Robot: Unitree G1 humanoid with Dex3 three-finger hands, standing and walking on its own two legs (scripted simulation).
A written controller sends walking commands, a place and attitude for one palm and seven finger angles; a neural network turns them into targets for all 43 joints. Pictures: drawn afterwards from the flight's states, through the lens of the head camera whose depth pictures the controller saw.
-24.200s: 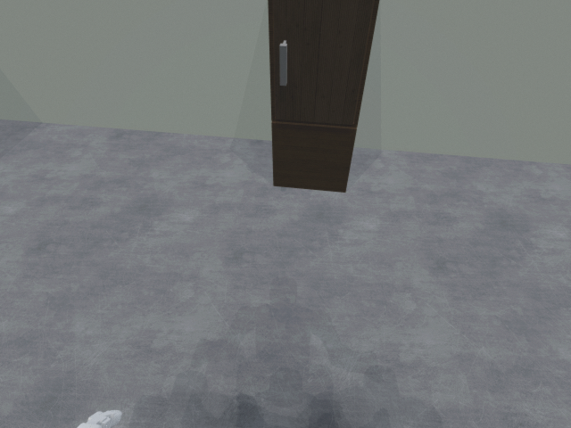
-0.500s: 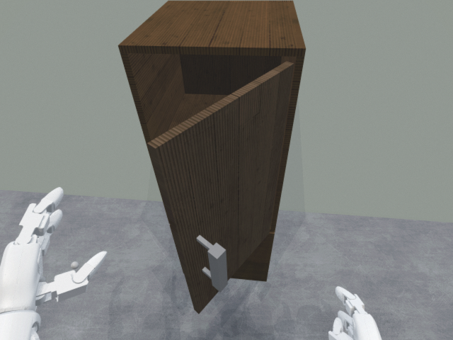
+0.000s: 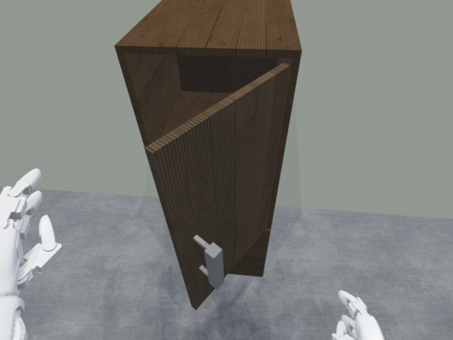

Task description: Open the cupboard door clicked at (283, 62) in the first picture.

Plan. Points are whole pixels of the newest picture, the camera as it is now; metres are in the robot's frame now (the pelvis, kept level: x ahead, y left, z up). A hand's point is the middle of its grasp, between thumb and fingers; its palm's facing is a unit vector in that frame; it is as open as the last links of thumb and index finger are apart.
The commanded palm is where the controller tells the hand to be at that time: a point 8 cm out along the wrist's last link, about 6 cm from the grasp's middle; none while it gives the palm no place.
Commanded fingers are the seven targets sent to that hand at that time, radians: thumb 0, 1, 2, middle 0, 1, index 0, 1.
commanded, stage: draw the hand back to the body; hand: left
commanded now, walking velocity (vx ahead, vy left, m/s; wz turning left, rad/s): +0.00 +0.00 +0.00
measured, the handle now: (207, 261) +0.30 +0.09 -0.09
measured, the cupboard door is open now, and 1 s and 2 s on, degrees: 55 55 55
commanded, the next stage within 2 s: step back with the hand held close in 0.06 s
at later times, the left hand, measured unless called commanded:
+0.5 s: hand (45, 261) +0.16 +0.27 +0.14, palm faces +0.34 -0.79 -0.50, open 7.4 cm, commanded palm +0.11 +0.31 +0.17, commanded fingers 0.00 0.90 0.90 -0.20 -0.30 -0.20 -0.30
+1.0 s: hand out of the picture +0.09 +0.28 +0.16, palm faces +0.47 -0.74 -0.48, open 7.4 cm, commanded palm +0.03 +0.32 +0.17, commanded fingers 0.00 0.90 0.90 -0.20 -0.30 -0.20 -0.30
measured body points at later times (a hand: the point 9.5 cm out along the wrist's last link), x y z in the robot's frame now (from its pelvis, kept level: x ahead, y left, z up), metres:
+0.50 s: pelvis -0.03 +0.01 +0.00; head -0.01 +0.00 +0.45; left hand +0.14 +0.31 +0.17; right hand +0.15 -0.24 -0.08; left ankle -0.04 +0.11 -0.74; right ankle +0.01 -0.12 -0.74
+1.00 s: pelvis -0.10 +0.01 -0.02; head -0.08 +0.03 +0.43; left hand +0.06 +0.32 +0.18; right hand +0.08 -0.23 -0.09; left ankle -0.04 +0.12 -0.74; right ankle +0.01 -0.11 -0.74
